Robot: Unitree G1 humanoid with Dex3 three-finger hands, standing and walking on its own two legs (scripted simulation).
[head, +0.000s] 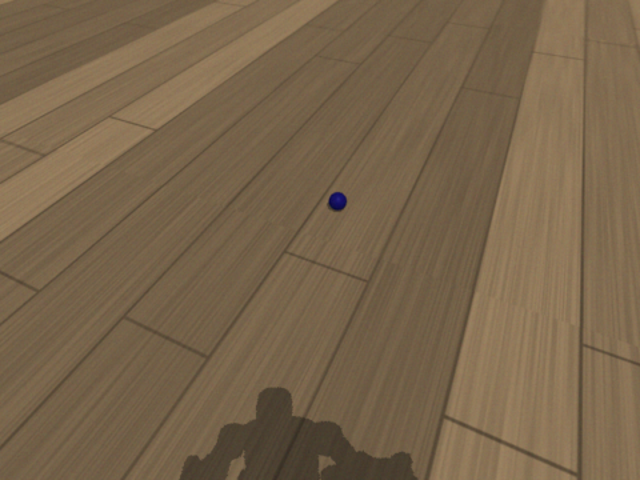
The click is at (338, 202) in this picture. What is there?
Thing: free ball
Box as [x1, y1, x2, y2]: [329, 192, 346, 209]
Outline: 335,192 330,196 329,204 334,209 340,209 345,205 346,199 342,193
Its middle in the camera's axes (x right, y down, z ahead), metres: +0.08 -0.17 +1.82
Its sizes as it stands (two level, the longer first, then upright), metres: 0.085 0.085 0.085
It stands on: the floor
